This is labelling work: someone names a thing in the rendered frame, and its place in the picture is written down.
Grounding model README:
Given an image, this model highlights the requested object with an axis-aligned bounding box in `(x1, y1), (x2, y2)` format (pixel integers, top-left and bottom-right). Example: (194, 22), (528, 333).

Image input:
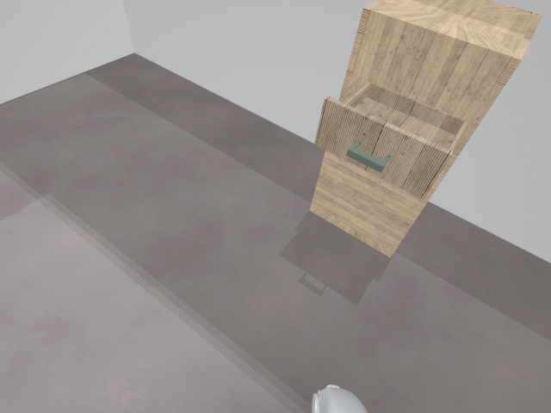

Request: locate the cabinet
(310, 0), (542, 258)

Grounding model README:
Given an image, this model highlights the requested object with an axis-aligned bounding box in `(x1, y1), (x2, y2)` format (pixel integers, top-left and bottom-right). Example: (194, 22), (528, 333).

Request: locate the robot right thigh
(312, 387), (368, 413)

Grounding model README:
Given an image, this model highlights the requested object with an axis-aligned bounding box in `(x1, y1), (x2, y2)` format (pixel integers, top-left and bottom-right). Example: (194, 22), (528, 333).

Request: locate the drawer
(314, 82), (467, 200)

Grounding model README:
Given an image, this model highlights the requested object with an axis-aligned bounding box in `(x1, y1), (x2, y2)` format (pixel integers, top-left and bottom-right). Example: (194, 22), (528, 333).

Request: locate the handle
(346, 140), (391, 172)

